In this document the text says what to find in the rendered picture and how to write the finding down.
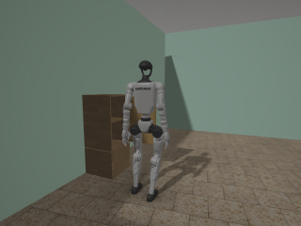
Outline right robot hand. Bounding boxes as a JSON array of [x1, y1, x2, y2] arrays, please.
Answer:
[[161, 131, 170, 149]]

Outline left robot hand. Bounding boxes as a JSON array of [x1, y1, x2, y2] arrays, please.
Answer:
[[121, 129, 131, 147]]

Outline left robot thigh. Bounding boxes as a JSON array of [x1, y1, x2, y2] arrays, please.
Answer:
[[130, 123, 143, 162]]

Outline robot left upper arm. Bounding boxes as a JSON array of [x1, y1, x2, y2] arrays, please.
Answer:
[[123, 82, 135, 110]]

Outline right robot forearm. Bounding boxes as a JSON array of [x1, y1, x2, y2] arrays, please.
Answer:
[[159, 103, 168, 132]]

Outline robot right upper arm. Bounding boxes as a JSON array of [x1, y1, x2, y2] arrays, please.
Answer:
[[154, 82, 166, 111]]

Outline cupboard door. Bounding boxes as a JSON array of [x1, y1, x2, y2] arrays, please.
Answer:
[[129, 96, 156, 144]]

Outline robot right shin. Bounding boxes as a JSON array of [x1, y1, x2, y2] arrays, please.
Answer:
[[149, 157, 161, 195]]

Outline left robot forearm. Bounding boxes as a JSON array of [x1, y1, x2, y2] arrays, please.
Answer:
[[122, 107, 131, 130]]

